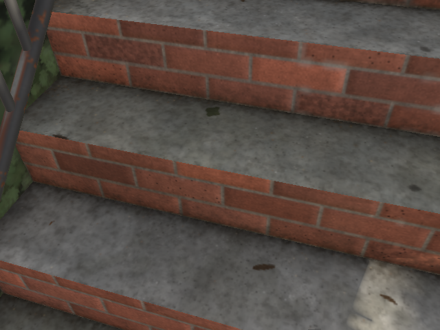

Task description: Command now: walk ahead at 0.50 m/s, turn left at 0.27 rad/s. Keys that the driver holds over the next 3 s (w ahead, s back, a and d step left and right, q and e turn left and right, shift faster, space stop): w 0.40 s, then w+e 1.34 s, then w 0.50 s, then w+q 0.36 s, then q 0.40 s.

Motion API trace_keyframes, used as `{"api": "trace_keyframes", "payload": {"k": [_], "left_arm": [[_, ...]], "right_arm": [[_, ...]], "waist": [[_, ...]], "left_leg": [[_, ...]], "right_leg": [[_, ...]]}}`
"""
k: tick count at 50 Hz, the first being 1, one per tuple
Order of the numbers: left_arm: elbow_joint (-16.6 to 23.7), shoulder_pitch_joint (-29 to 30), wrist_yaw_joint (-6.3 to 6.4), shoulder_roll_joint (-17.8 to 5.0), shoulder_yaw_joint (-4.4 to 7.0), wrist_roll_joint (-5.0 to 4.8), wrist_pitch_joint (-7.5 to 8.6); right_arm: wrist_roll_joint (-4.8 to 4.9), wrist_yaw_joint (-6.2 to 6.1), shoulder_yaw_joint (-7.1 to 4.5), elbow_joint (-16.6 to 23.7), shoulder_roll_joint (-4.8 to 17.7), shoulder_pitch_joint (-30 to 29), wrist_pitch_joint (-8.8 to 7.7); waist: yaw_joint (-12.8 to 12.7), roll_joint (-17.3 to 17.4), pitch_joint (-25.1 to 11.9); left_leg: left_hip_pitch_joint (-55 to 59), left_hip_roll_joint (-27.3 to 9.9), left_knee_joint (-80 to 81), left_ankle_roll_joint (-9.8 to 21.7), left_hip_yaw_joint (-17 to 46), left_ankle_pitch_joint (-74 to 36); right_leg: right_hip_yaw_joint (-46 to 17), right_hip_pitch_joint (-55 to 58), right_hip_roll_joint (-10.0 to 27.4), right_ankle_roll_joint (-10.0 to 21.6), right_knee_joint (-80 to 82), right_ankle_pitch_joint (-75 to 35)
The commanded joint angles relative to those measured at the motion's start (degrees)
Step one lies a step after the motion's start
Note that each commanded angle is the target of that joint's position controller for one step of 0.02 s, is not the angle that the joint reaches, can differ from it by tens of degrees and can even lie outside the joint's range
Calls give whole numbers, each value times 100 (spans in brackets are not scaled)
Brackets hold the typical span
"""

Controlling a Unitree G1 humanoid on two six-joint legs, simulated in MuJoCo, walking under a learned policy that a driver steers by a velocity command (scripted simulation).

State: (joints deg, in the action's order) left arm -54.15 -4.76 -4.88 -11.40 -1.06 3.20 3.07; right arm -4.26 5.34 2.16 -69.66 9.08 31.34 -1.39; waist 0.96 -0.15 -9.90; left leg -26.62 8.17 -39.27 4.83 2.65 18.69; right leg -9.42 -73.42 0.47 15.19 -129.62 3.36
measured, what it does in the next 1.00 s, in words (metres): climbs: right foot 0.20 m higher, then left foot 0.20 m higher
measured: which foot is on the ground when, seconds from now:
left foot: down 0.00-0.20, up 0.22-0.68, down 0.70-1.00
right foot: up 0.00-0.14, down 0.16-0.74, up 0.76-1.00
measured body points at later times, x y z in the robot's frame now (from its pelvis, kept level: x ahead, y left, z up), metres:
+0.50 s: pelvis +0.24 -0.04 +0.21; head +0.22 -0.04 +0.66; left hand +0.11 +0.14 +0.05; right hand +0.42 -0.23 +0.09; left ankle +0.33 +0.12 -0.23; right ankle +0.19 -0.13 -0.52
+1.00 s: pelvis +0.50 +0.03 +0.39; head +0.48 +0.02 +0.84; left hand +0.61 +0.25 +0.25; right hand +0.45 -0.20 +0.23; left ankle +0.53 +0.12 -0.32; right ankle +0.48 -0.11 -0.02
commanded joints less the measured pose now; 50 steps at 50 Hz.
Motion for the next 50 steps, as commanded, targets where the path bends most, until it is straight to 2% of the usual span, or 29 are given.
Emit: {"api": "trace_keyframes", "payload": {"k": [1,3,5,8,9,10,11,12,13,16,18,20,21,22,23,24,27,30,31,33,35,36,37,38,39,40,42,44,50], "left_arm": [[529,351,84,172,-174,-193,-25],[880,1060,111,-147,-111,-211,-112],[1401,2127,144,-186,-190,-164,-438],[1257,904,62,-373,-87,-73,-666],[1215,663,133,-637,5,-72,-635],[831,-500,165,-846,120,-87,-634],[346,-1627,284,-1018,211,-68,-665],[-85,-2496,404,-981,298,254,-709],[-126,-2431,365,-899,257,204,-516],[-945,-1278,189,473,-21,103,-174],[-1088,-694,204,942,-153,1,46],[-967,-502,121,792,-123,153,139],[-1178,-886,453,445,-33,-401,467],[-1231,-1120,599,429,-88,-481,597],[-926,-1193,296,130,-44,336,331],[-1063,-1704,225,83,-8,435,243],[-1812,-3504,246,376,-102,518,104],[-1965,-3778,37,445,-148,581,229],[-1699,-3051,-160,408,-127,338,197],[-1399,-2655,-337,-79,-76,-115,402],[-1197,-2689,-315,-801,166,-331,611],[-1292,-2700,-377,-1008,320,-229,613],[-1300,-3236,-414,-382,221,227,617],[-1335,-3282,-519,274,123,342,429],[-1677,-2963,-545,-36,342,-12,261],[-1594,-2696,-470,132,368,-153,250],[-1336,-1911,-270,339,332,-53,289],[-1085,-1474,-177,654,266,-168,94],[-495,-642,-297,558,95,-335,-56]], "right_arm": [[-349,-20,81,580,118,-925,-297],[-248,12,26,717,414,-521,-381],[209,147,-30,954,769,-823,-284],[634,246,-315,1051,1575,-688,-662],[491,348,-378,870,1566,-250,-668],[-59,461,-429,570,1307,402,-648],[-257,573,-366,522,903,362,-547],[-150,657,-300,417,263,-468,-296],[277,514,-374,636,359,-945,-270],[330,46,-329,1090,444,-1833,-211],[175,-116,-140,1295,-41,-1753,-111],[243,-154,-123,1611,174,-2201,-107],[126,-372,20,2270,-389,-2612,-170],[245,-491,9,2267,-292,-2635,-167],[398,-114,59,2026,138,-2751,-21],[295,-60,70,2099,85,-2980,10],[169,-259,302,2578,-20,-3920,-52],[202,-390,277,3156,88,-5392,178],[61,-305,349,3448,-52,-6181,372],[119,27,359,3466,-276,-5685,551],[220,-29,149,3051,320,-4458,548],[174,-144,-26,2829,634,-3787,491],[283,-214,-66,2335,703,-2261,411],[69,-273,-163,1876,1008,-775,454],[69,-304,-354,1649,1340,-540,333],[234,-315,-369,1425,1485,-1296,99],[319,-221,-174,1084,304,-2203,-45],[276,-232,48,1101,-608,-2897,-117],[-165,-266,-44,612,-220,-1968,-259]], "waist": [[-581,63,559],[-233,214,463],[-352,675,276],[-700,1222,-105],[-492,1248,-664],[-488,474,-1564],[-843,-315,-1852],[-1513,-1571,-614],[-1369,-1681,237],[-292,620,701],[292,108,572],[478,199,523],[531,175,1508],[527,308,1516],[60,-685,-60],[-72,-702,419],[-559,-312,740],[-770,-594,925],[-617,-560,1076],[-63,-1178,563],[402,-1209,-203],[550,-1299,-668],[620,155,-2290],[1058,1308,-2469],[1327,1247,-1210],[760,953,-138],[108,-414,-30],[-329,-494,158],[-418,24,615]], "left_leg": [[-1170,-958,2014,473,1330,623],[-1338,-844,2378,622,1016,-243],[-2411,-1362,3638,1282,1139,-1886],[1556,-2339,2301,1632,1138,-10106],[2581,-2289,1503,1679,917,-12064],[1979,-2053,-10,1418,652,-12551],[431,-1673,-1178,1330,828,-10464],[-1910,-464,-3882,885,1015,-3447],[-3684,-157,-6605,905,1764,-2756],[-5104,-140,-7443,1422,1985,-2732],[-5343,-417,-7611,1339,1516,-2063],[-4836,-648,-7020,1177,531,-1990],[-3850,-678,-7062,409,-42,-2090],[-3543,-918,-6974,172,-439,-2170],[-4082,-877,-7864,566,-509,-1881],[-5190,-964,-8586,690,-303,-1413],[-8173,-1265,-8470,1066,286,-694],[-7038,-1726,-6242,885,-572,-1273],[-5222,-1744,-5146,857,-824,-206],[-1937,-1030,-5128,527,-1605,-528],[-1376,-410,-2900,260,-1560,-157],[-410,-393,-2079,455,-1150,-221],[2471,-1557,-1625,1350,1136,-1987],[3204,-2839,887,1936,3990,406],[1710,-3098,2002,1743,5399,3107],[697,-2986,1921,1369,4692,3308],[368,-2822,1376,1149,2586,1909],[-108,-2562,1640,768,1276,415],[427,-2321,2469,626,-744,-206]], "right_leg": [[769,-182,72,49,-531,110],[1158,636,305,-348,1308,-430],[1861,3086,72,-918,3696,1547],[2322,2736,-639,-1223,6001,1818],[2185,2812,-854,-947,6460,2049],[829,4506,-436,-235,6441,131],[-1113,5876,130,340,8151,1542],[-3564,5985,906,829,10172,3399],[-4553,5510,1176,735,10599,5132],[-2299,5358,970,-153,10191,3405],[-725,5174,539,-492,10322,2222],[319,4401,344,-578,10776,1702],[451,3359,603,-676,11037,2109],[443,2956,604,-613,11271,1908],[354,3978,320,-400,11208,1218],[-200,4722,598,-204,11183,1391],[-1140,7836,1310,-58,10923,1003],[-1041,6809,1276,67,11845,445],[-513,5207,1424,116,12897,131],[-28,3623,1353,433,12604,-4270],[230,6159,1393,49,11430,-8387],[365,6460,1292,-250,10417,-8824],[12,4647,1093,-478,8375,-6894],[-155,3135,-40,-401,6655,-1257],[-945,2288,-107,-544,3047,-1307],[-680,1632,26,-659,1896,-1388],[-414,1120,94,-370,982,-946],[-522,1197,268,-68,1232,-762],[109,-413,67,412,-668,214]]}}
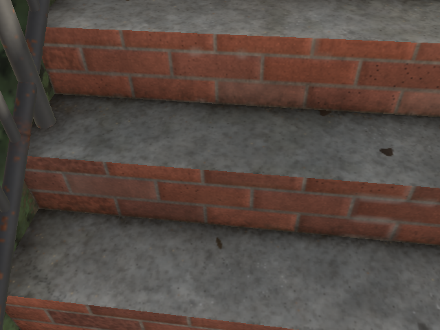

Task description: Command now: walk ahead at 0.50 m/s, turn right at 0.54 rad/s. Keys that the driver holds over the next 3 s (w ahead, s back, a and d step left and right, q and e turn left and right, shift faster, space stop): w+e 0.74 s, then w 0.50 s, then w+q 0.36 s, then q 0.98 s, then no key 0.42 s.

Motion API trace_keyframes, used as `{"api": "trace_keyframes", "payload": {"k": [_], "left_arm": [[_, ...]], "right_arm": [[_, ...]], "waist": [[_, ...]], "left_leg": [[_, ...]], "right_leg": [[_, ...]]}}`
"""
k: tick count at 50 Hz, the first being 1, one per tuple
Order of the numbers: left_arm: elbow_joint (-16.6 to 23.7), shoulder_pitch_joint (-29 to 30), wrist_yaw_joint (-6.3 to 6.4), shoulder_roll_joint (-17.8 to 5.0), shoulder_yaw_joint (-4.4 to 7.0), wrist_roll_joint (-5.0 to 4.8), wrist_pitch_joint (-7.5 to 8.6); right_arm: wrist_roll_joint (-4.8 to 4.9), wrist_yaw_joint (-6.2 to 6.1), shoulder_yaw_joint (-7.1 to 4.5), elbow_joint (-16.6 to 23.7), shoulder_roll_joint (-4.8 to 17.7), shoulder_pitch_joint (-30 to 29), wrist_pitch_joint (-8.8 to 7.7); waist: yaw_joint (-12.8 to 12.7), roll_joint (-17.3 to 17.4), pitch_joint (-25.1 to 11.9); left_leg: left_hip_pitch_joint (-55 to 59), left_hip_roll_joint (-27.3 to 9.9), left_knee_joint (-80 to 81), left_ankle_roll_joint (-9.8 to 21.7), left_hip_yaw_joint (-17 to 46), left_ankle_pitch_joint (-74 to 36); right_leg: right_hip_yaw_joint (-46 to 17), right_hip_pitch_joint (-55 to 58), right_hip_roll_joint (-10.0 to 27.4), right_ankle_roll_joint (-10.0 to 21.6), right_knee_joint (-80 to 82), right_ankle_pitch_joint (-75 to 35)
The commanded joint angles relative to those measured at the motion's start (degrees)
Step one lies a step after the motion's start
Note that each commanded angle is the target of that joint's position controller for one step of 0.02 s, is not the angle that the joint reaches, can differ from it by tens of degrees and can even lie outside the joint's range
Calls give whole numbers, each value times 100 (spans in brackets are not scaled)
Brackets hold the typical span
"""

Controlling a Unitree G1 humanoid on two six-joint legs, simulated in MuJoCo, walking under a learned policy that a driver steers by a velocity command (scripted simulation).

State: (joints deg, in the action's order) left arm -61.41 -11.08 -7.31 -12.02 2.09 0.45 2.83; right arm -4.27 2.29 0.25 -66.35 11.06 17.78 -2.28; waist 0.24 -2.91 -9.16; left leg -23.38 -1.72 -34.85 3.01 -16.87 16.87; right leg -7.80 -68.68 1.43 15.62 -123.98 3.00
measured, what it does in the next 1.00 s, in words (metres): climbs, turning right: right foot 0.19 m higher, then left foot 0.20 m higher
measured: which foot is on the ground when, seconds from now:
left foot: down 0.00-0.32, up 0.34-0.76, down 0.78-1.00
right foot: up 0.00-0.24, down 0.26-0.82, up 0.84-1.00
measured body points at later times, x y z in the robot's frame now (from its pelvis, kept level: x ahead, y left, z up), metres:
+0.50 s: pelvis +0.22 -0.07 +0.16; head +0.21 -0.08 +0.61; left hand +0.25 +0.16 +0.01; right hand +0.26 -0.34 +0.03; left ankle +0.21 +0.12 -0.30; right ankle +0.22 -0.15 -0.52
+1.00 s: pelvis +0.43 -0.09 +0.36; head +0.41 -0.07 +0.81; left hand +0.66 +0.08 +0.23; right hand +0.32 -0.30 +0.21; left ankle +0.49 -0.02 -0.33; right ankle +0.36 -0.25 -0.13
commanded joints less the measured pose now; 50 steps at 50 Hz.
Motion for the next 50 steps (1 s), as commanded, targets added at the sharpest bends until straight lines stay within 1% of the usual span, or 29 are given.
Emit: {"api": "trace_keyframes", "payload": {"k": [1,6,8,9,10,13,14,16,17,18,19,20,23,24,26,29,32,33,35,37,39,40,41,42,43,44,45,47,50], "left_arm": [[387,244,-4,517,-279,-36,-19],[1313,1652,274,84,-338,5,-253],[1512,2073,380,219,-379,119,-476],[1639,2501,341,120,-427,166,-588],[1873,2884,267,92,-473,133,-758],[1480,1068,108,304,-369,117,-550],[1498,1115,205,-7,-339,43,-515],[965,-965,508,-684,-106,-51,-537],[462,-1960,510,-1285,87,188,-501],[368,-2155,560,-1444,201,283,-482],[708,-153,749,-1018,317,-40,-307],[-17,-1304,537,-513,24,275,-270],[-48,-177,342,-5,-141,122,-52],[-138,-181,289,86,-202,265,-9],[39,0,289,-24,-187,294,73],[-366,-1489,397,254,-302,563,60],[-312,-1719,254,47,-338,655,213],[-292,-1818,250,-112,-321,618,250],[30,-1086,73,-351,-285,173,169],[130,-1145,11,-626,-295,83,347],[279,-1169,42,-1397,103,-102,478],[61,-1663,-14,-988,128,256,529],[-25,-2006,-180,-392,38,528,441],[-311,-1346,-259,-181,128,360,204],[-114,-844,-138,-250,169,27,200],[-44,-439,57,-253,193,-140,237],[81,-203,204,-256,163,-132,250],[229,-185,316,62,27,48,176],[604,76,345,212,-183,93,21]], "right_arm": [[-201,57,205,125,-427,-248,-158],[-430,196,267,128,-184,266,-289],[-436,213,302,-56,-244,1058,-323],[-281,425,228,195,130,286,-257],[-128,595,192,-7,369,548,-239],[79,435,-6,225,1077,314,-516],[-67,474,4,180,1089,718,-556],[-352,623,-74,247,1043,468,-463],[-153,777,-120,300,604,-197,-277],[-9,829,-89,349,314,-12,-185],[283,222,-224,1645,183,-1046,-382],[255,325,-37,598,-247,-456,-199],[201,264,44,1008,-162,-687,-231],[168,202,48,1119,31,-776,-175],[203,162,47,1369,261,-1077,-65],[185,126,282,1516,-98,-1496,-88],[97,-36,309,2140,83,-2411,-10],[140,-68,268,2363,208,-2734,66],[19,-99,311,2947,185,-3837,329],[112,29,278,2789,-1,-2937,384],[165,103,25,2689,645,-2138,259],[114,188,-89,2263,898,-810,219],[143,112,-111,1932,912,251,289],[-179,82,-217,1842,1181,666,399],[-72,33,-191,1571,1123,584,165],[136,81,-167,1328,838,177,97],[111,88,-40,974,152,61,70],[162,62,211,709,-805,-624,-39],[66,117,210,434,-783,-602,-204]], "waist": [[-274,451,538],[-91,312,267],[148,637,286],[-8,593,534],[-32,921,505],[-763,1335,-66],[-477,1259,-699],[-1229,751,-1482],[-1433,-272,-679],[-1297,-565,-1042],[-328,-788,-523],[-659,-418,98],[345,380,209],[518,525,84],[609,475,-118],[61,-172,205],[-51,422,398],[-184,11,401],[-18,-179,504],[330,-768,434],[560,-858,-567],[616,84,-1650],[859,1097,-2140],[1519,2355,-668],[1227,1767,357],[785,1324,1066],[558,243,789],[-16,89,431],[-314,74,497]], "left_leg": [[566,-1458,2054,871,1383,-97],[1289,-1368,2701,807,552,-307],[2027,-1567,2874,905,557,-879],[1253,-1755,3605,1012,161,-1347],[540,-1839,3783,1422,240,-3069],[2842,-2078,1796,1405,-354,-8515],[2644,-1913,1347,1470,-250,-10207],[359,-1270,-943,954,381,-8047],[-2025,-230,-2847,600,726,-3091],[-2566,-71,-5520,519,2292,-2952],[-2225,228,-7055,172,1950,-1480],[-3838,619,-7686,679,3669,-2925],[-4479,461,-8338,1070,3352,-2219],[-4853,370,-8266,1029,2924,-2142],[-4710,-27,-7855,847,2232,-1749],[-5822,199,-10162,820,2137,-633],[-5792,-183,-8254,643,1858,-1224],[-5643,-276,-7906,478,1763,-1157],[-2835,-85,-5392,195,1027,1106],[-2053,293,-5267,-54,791,1110],[-1969,864,-3569,131,664,1023],[-104,369,-3184,837,2141,-1209],[1661,-430,-1153,1572,4800,713],[1211,-1426,1202,2124,7735,3819],[498,-1348,1246,1692,7966,5292],[-172,-1292,729,1429,6521,4544],[-288,-1156,621,1357,5636,3447],[-476,-937,619,1055,4496,2150],[-297,-670,1137,818,3048,1015]], "right_leg": [[-119,-1455,-80,488,-1802,396],[425,-1655,430,270,948,-300],[682,-2017,641,137,1443,77],[1045,-744,708,13,3074,1874],[1495,464,412,-66,3680,2267],[1722,973,-492,-228,4609,2197],[1626,1997,-697,-12,4874,1260],[-606,5179,-447,246,6839,1154],[-2682,5854,213,545,9107,2680],[-4457,5831,566,164,10200,3514],[-3981,5160,579,175,10302,4185],[-3333,4697,268,-376,9693,3880],[-2050,4289,176,-651,9424,1003],[-1422,4431,87,-558,9257,-284],[-759,4166,-62,-645,9711,-92],[-1555,4485,126,-152,10040,1320],[-1560,4547,173,-237,10315,1717],[-1660,4468,205,-71,10496,1476],[-1596,2353,473,321,12042,1292],[-1690,3287,1160,586,11731,-2459],[-1083,6034,1199,510,10256,-8884],[-747,5579,718,70,8495,-9162],[-886,3703,32,-74,7185,-6336],[-1134,1523,-969,-558,3919,-681],[-1416,383,-817,-451,2115,-1161],[-1122,-2,-677,-288,1916,-1373],[-1085,37,-715,-39,1628,-1350],[-1102,-15,-488,118,1247,-1024],[-602,-753,-364,111,1338,-820]]}}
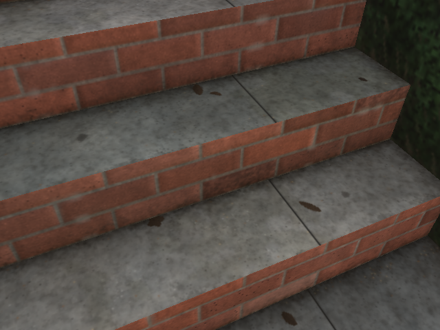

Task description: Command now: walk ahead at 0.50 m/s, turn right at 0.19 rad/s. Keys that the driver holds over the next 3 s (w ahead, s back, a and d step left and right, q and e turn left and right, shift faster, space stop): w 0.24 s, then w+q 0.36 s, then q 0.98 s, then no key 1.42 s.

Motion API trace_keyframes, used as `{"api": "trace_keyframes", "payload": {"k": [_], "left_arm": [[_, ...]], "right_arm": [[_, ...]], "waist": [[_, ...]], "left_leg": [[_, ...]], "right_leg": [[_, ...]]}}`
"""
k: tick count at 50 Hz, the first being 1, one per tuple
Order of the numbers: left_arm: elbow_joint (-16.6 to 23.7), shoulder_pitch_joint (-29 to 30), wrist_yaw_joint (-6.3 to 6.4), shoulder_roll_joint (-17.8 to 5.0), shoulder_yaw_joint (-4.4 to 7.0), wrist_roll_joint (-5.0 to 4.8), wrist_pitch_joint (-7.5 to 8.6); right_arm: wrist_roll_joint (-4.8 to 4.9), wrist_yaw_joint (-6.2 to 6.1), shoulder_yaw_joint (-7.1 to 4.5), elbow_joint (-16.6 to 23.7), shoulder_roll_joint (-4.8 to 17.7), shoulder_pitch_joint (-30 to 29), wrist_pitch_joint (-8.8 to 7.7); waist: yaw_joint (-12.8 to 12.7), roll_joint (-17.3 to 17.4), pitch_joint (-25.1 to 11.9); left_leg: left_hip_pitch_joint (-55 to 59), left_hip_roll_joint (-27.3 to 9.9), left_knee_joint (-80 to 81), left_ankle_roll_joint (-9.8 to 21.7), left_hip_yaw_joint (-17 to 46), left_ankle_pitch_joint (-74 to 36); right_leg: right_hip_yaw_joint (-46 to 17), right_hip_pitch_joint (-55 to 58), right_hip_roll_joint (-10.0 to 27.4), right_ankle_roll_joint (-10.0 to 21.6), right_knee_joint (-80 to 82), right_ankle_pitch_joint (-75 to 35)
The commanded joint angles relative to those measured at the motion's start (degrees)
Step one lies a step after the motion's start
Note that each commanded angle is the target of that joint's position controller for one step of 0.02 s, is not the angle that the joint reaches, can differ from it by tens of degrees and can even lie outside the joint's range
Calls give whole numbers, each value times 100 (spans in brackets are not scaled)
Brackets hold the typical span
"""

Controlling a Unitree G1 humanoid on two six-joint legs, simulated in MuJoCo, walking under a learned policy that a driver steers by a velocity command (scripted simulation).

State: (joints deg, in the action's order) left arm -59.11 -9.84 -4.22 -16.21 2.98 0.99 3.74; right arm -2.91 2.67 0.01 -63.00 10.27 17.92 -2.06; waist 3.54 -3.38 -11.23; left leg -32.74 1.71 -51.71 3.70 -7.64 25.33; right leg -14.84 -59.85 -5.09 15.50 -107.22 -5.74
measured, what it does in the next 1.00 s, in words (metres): climbs, turning left: right foot 0.19 m higher, then left foot 0.19 m higher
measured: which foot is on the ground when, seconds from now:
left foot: down 0.00-0.40, up 0.42-0.86, down 0.88-1.00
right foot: up 0.00-0.36, down 0.38-0.96, up 0.98-1.00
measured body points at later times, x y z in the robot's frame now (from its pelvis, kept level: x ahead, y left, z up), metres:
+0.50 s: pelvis +0.28 -0.07 +0.14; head +0.30 -0.05 +0.59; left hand +0.52 +0.11 +0.05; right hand +0.21 -0.28 -0.01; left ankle +0.10 +0.09 -0.44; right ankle +0.38 -0.17 -0.49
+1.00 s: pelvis +0.48 -0.02 +0.30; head +0.48 -0.02 +0.75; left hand +0.47 +0.22 +0.16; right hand +0.74 -0.16 +0.22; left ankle +0.54 +0.07 -0.30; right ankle +0.40 -0.18 -0.40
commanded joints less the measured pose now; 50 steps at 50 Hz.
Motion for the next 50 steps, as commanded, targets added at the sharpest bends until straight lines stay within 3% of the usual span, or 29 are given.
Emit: {"api": "trace_keyframes", "payload": {"k": [1,4,8,10,12,13,14,15,17,19,20,21,22,23,24,25,27,29,31,33,39,40,42,44,45,47,48,49,50], "left_arm": [[504,171,53,591,-285,30,-74],[581,466,-82,305,-254,82,-210],[1212,1545,317,581,-466,73,-291],[1404,1743,327,826,-616,-20,-335],[1906,2767,261,616,-651,66,-429],[2640,3066,367,1152,-687,29,-216],[2622,2843,335,843,-648,-49,-218],[2950,4934,104,1002,-951,210,-714],[2702,3778,-243,1110,-859,219,-846],[2111,2037,-120,477,-635,99,-703],[1827,1142,25,88,-439,265,-699],[1315,-492,45,-46,-462,23,-674],[808,-1936,124,-436,-231,325,-700],[393,-1946,78,-658,-45,309,-501],[196,-1229,111,-653,-73,69,-305],[121,-652,132,-257,-141,-36,-197],[20,154,37,1059,-471,136,-221],[2,448,46,1280,-512,240,-70],[76,694,134,1075,-440,307,-7],[-115,394,168,983,-473,437,51],[-315,-1102,81,288,-432,720,120],[-303,-1118,70,250,-424,712,128],[-310,-1073,-239,-230,-311,369,98],[22,-1006,-78,-516,-185,199,413],[-13,-1261,-76,-398,-145,215,477],[259,-1036,-10,-493,-77,279,438],[422,-224,-80,-734,5,137,361],[837,171,-154,-280,1,310,271],[863,257,-217,-286,53,70,126]], "right_arm": [[-156,121,199,143,-553,-712,-287],[-236,181,114,279,-107,-354,-303],[-523,167,273,-719,-390,1821,-406],[-627,160,333,-790,-573,1803,-389],[-646,194,315,-795,-522,1846,-423],[521,-377,111,-547,-178,1646,-638],[659,-605,75,-415,17,1508,-674],[-261,189,269,-1041,-443,2291,-376],[-116,617,111,-732,282,2086,-521],[176,561,-206,-321,1057,1488,-751],[66,573,-280,-331,1041,1180,-733],[-359,724,-43,-225,306,1899,-752],[-75,742,-138,-359,125,1987,-557],[137,771,-282,-662,110,1836,-410],[221,682,-309,-610,-79,1443,-443],[109,541,-221,-516,-394,1069,-508],[187,401,-126,-307,-504,494,-410],[283,382,-91,10,-582,65,-218],[410,444,-33,188,-626,-183,-115],[364,492,29,384,-482,-422,-115],[268,161,52,1485,130,-2112,153],[225,75,81,1669,104,-2435,269],[154,195,232,1996,-67,-3052,675],[189,318,210,1777,-244,-2081,523],[191,177,200,1726,-179,-1687,415],[269,-63,71,1704,383,-934,369],[178,-186,-95,1680,661,-390,387],[-30,-316,-211,1641,1283,152,376],[-200,-258,-395,1451,1653,671,382]], "waist": [[-669,175,782],[-433,833,527],[205,537,1118],[23,759,1160],[80,509,1065],[-162,440,2234],[-177,289,2345],[280,757,683],[-410,1842,400],[-1025,1762,-573],[-1395,1528,-906],[-1508,-292,-2488],[-1754,-922,-2666],[-1684,-617,-1245],[-1213,-567,-266],[-855,-89,81],[-335,953,145],[72,853,446],[236,140,589],[273,160,690],[-218,-35,268],[-236,-154,217],[-128,-562,373],[-17,-620,174],[30,-370,-150],[244,-111,-1242],[749,-272,-958],[781,1644,-933],[839,1584,-1254]], "left_leg": [[387,-880,3045,675,1559,-88],[177,-994,3619,957,1287,-936],[3791,-1814,3569,1153,2134,-1048],[3793,-1810,3838,1042,1784,-1055],[3191,-1670,4418,980,1223,-1408],[1936,-1708,5323,845,1574,-264],[1559,-1607,5832,935,1374,-924],[1730,-1847,5582,1030,1123,-1893],[1521,-1808,4743,1510,786,-8413],[3466,-1800,3623,944,519,-11387],[2552,-1736,2309,643,798,-10889],[-177,-1189,294,633,1454,-7821],[-551,-296,-2153,529,1889,-2989],[-1459,-159,-5048,508,2649,-3451],[-2107,-250,-6282,462,2427,-3389],[-2576,-223,-7178,621,2250,-3150],[-2919,-464,-7111,1042,2363,-3489],[-3104,-586,-7012,1270,2190,-3063],[-3184,-467,-8097,1335,1645,-2198],[-3901,-219,-9109,1483,1499,-1779],[-4674,-579,-6229,967,856,-2190],[-4746,-704,-5512,868,779,-1792],[-3092,-427,-3422,632,-81,584],[-2914,-34,-2816,330,-316,448],[-2573,51,-2458,636,120,-1002],[-44,14,-1626,1058,1329,-2488],[925,221,-558,879,1622,-1396],[2028,-795,1393,1706,4290,-1531],[1845,-1142,2554,1442,6068,-567]], "right_leg": [[389,-1467,395,77,108,6],[1289,-851,584,-234,-855,291],[369,-4579,609,228,-1437,1080],[674,-4744,823,304,-1479,1160],[1650,-3883,1298,234,-209,1097],[2017,-2680,1388,-723,-468,2435],[2407,-1880,1447,-1004,339,2430],[1895,-1304,1430,-272,2162,3055],[2892,751,595,-387,2077,2699],[2759,2120,132,-543,4054,2118],[1916,3730,245,-329,4767,1417],[-847,6822,1567,552,5782,674],[-3042,6771,2534,826,7742,1389],[-3498,5306,2705,541,8639,3381],[-2652,4338,2591,151,8501,4075],[-1856,3998,2540,167,8253,3654],[-515,3541,2455,-312,8175,2628],[770,3221,2226,-573,8455,1497],[1691,2933,1990,-491,8980,1230],[2038,3245,1953,-455,9212,1220],[2989,5237,1822,-442,9551,-665],[2955,5611,1998,-402,9649,-1348],[2909,4809,2418,210,10160,-2892],[3286,6442,2753,36,9185,-5741],[3264,6809,2711,-26,8466,-7390],[2950,5296,2119,-355,7403,-6739],[2708,4117,1822,-378,7005,-5322],[2352,2076,977,-987,5058,348],[971,1670,694,-1166,2410,964]]}}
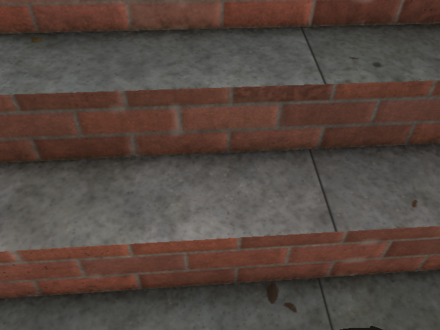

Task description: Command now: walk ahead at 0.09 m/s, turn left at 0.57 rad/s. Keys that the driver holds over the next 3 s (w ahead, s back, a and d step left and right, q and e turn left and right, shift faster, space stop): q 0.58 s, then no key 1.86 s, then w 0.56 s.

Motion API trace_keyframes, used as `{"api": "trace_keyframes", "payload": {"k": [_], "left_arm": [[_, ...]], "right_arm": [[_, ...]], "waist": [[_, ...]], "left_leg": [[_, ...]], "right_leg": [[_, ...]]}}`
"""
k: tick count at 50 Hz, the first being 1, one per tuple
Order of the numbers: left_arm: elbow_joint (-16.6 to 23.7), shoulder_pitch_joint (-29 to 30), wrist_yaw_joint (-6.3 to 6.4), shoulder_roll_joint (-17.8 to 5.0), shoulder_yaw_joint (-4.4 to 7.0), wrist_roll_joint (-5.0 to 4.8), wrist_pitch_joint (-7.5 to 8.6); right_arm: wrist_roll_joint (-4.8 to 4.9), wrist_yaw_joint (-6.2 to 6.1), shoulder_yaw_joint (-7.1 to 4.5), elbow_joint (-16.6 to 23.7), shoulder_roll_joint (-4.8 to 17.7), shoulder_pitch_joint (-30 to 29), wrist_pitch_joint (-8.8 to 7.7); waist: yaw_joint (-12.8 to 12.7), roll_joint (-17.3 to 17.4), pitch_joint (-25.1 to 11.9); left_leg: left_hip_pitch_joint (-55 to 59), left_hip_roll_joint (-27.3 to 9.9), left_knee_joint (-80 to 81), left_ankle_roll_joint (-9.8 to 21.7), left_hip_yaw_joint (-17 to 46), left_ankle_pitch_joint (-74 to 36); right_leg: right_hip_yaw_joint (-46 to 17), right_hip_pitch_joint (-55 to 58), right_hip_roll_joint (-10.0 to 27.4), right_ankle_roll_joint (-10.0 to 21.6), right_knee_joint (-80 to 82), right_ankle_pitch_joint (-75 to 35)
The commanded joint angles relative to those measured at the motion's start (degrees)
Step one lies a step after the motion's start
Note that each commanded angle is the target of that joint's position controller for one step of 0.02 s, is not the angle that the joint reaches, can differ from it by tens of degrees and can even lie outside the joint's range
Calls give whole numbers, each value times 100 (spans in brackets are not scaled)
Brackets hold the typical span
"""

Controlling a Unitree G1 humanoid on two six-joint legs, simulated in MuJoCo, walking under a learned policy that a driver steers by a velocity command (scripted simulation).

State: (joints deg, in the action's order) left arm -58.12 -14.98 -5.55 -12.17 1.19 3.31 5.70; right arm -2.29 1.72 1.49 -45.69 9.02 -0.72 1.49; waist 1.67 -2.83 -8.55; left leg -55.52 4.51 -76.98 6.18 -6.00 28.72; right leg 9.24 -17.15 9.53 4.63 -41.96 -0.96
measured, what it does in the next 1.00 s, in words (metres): climbs, turning left: right foot, then left foot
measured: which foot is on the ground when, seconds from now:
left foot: down 0.00-0.50, up 0.52-0.90, down 0.92-1.00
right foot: up 0.00-0.44, down 0.46-1.00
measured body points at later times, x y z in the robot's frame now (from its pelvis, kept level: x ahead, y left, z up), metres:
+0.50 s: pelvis +0.09 -0.05 +0.12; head +0.09 -0.05 +0.57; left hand +0.18 +0.25 +0.04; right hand +0.37 -0.22 +0.06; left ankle +0.09 +0.07 -0.60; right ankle +0.11 -0.15 -0.60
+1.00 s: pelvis +0.11 -0.03 +0.12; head +0.12 -0.03 +0.57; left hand +0.15 +0.23 +0.02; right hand +0.36 -0.14 +0.02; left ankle +0.09 +0.09 -0.60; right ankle +0.12 -0.15 -0.60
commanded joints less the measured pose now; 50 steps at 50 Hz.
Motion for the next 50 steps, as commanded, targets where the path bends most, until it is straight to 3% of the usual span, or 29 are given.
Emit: {"api": "trace_keyframes", "payload": {"k": [1,3,4,6,8,10,12,16,19,22,24,25,26,27,28,29,31,34,36,38,39,40,42,44,45,46,47,48,50], "left_arm": [[829,942,-56,-299,171,-316,-143],[709,684,184,-34,84,-212,-75],[631,496,231,-32,25,-96,-70],[529,327,373,-309,46,-140,-98],[707,759,497,-662,104,-75,-149],[1147,1424,605,-685,126,-88,-215],[1186,1206,584,-710,183,-106,-295],[1488,1097,636,-816,218,-53,-297],[1763,1263,590,-541,181,32,-399],[2045,893,669,-227,69,-195,-313],[2140,1011,710,-430,115,-263,-94],[2283,1453,669,-1061,266,-309,0],[2465,1246,601,-1341,460,-69,-19],[2395,942,625,-1442,565,23,60],[2364,1026,569,-1047,404,4,44],[2507,1377,492,-651,223,-17,-45],[2492,1076,449,230,-161,-84,-381],[2622,829,425,210,-217,-154,-285],[2666,1015,276,230,-244,-283,-174],[2462,525,329,-362,1,-450,-150],[2314,170,394,-868,221,-375,-238],[2299,243,424,-906,291,-215,-120],[2435,963,398,-570,140,-57,62],[2549,1790,257,130,-137,-354,192],[2356,1446,158,261,-178,-466,151],[2112,728,74,259,-132,-386,86],[2033,-481,204,166,1,-296,60],[2009,-604,312,-77,15,-273,55],[2224,214,333,-281,104,-243,-30]], "right_arm": [[-286,-125,-541,-504,1504,2267,-33],[65,49,-366,-655,904,1173,-299],[146,77,-228,-675,438,605,-392],[183,63,-100,-433,52,-163,-494],[39,17,-144,-242,342,171,-558],[-60,55,-389,4,964,452,-598],[-65,63,-365,207,804,480,-663],[145,-24,-396,758,938,317,-869],[345,-47,-419,1080,895,122,-909],[370,14,-507,960,971,538,-830],[343,113,-500,800,804,1205,-642],[166,69,-450,829,475,1725,-583],[93,51,-494,893,750,1379,-530],[85,5,-613,949,1118,1041,-476],[158,-114,-681,836,1219,975,-441],[189,-224,-684,725,1257,1051,-387],[188,-389,-563,943,1027,205,-446],[3,-332,-562,711,885,294,-540],[47,-233,-543,506,796,505,-598],[-41,-135,-449,517,622,269,-568],[-94,-127,-388,605,577,75,-515],[-123,-10,-317,653,413,103,-487],[-78,-32,-294,797,570,439,-441],[101,25,-269,790,502,747,-529],[195,85,-269,685,445,802,-571],[217,85,-313,665,579,807,-629],[252,5,-416,972,1208,300,-686],[302,28,-407,1142,1036,-127,-696],[279,107,-365,1023,671,-32,-626]], "waist": [[876,1519,-826],[-23,667,82],[-372,554,-55],[-570,201,-191],[-461,-257,-587],[-325,228,-561],[-348,875,-427],[-291,500,-192],[-245,785,100],[-238,1059,-55],[-70,562,-425],[546,-535,-1080],[-37,-979,-910],[-352,-540,-765],[-234,105,-238],[-63,-27,8],[-419,351,38],[-425,-242,-56],[-243,-50,17],[-409,-203,207],[-570,-420,284],[-571,-643,478],[-153,-466,312],[461,-20,81],[356,-35,-34],[16,-78,-116],[-801,607,-414],[-756,709,-457],[-434,578,89]], "left_leg": [[3734,-1272,5158,760,5427,-127],[2678,-851,4483,345,4186,54],[2341,-624,4641,508,3901,-382],[2332,-417,4747,532,3033,-1265],[2490,-442,4711,496,2635,-2224],[2840,-754,5225,376,2781,-2512],[2242,-636,5350,491,2584,-2775],[2672,-758,5229,778,2914,-2224],[2608,-578,5223,644,2861,-2347],[4374,-1253,4485,1178,3988,-4064],[4334,-724,4075,698,3706,-3510],[3115,121,3116,-212,2571,-1983],[1263,700,1756,-822,2039,419],[702,494,-575,-1131,2030,1092],[270,322,-1725,-1133,2090,408],[306,281,-2401,-1053,2185,-160],[-405,419,-2038,-986,2037,-872],[-69,67,-1170,-1078,1786,-1339],[358,-270,114,-1398,1514,-744],[642,-647,2198,-1566,672,-88],[906,-578,2815,-1485,184,-56],[1632,-732,2382,-1293,141,-238],[2023,-958,2358,-862,554,-1266],[3092,-1036,3980,-694,551,-2181],[3650,-827,4677,-647,214,-2552],[4169,-835,4637,-428,357,-3234],[4338,-1183,4439,315,1034,-5153],[4043,-1468,4561,636,1392,-4516],[3308,-1265,4720,278,1233,-2795]], "right_leg": [[-2541,-3473,-1241,162,-5355,157],[-2682,-4151,-1307,371,-6015,-133],[-2613,-3992,-1213,420,-6345,199],[-2466,-4181,-1100,181,-6015,467],[-2051,-4079,-909,-469,-5065,315],[-1520,-4034,-822,-835,-4886,1466],[-1313,-3157,-936,-899,-5696,1193],[-1364,-2896,-863,-1249,-4607,1264],[-896,-1382,-942,-1292,-1710,1996],[-1263,-1527,-976,-1150,573,1540],[-1343,-292,-792,-517,1544,-641],[-2423,1200,83,766,916,-3095],[-3896,2033,1147,2006,1319,-3569],[-4454,1736,1728,2238,1705,-3303],[-3772,1333,1397,1795,1721,-2076],[-3220,695,1140,1483,1828,-1459],[-2305,821,555,1291,1973,-118],[-1611,774,96,883,2069,572],[-1457,538,98,638,2145,1181],[-1451,693,109,533,2285,2113],[-1575,607,124,747,2359,2297],[-1771,26,508,826,2365,2242],[-2111,-99,915,1040,2198,1222],[-1639,-160,695,734,1500,-19],[-1221,-113,322,397,1246,170],[-937,-152,37,67,1041,644],[-537,41,-481,-335,705,1360],[-489,208,-623,-639,696,1628],[-416,387,-665,-528,784,1488]]}}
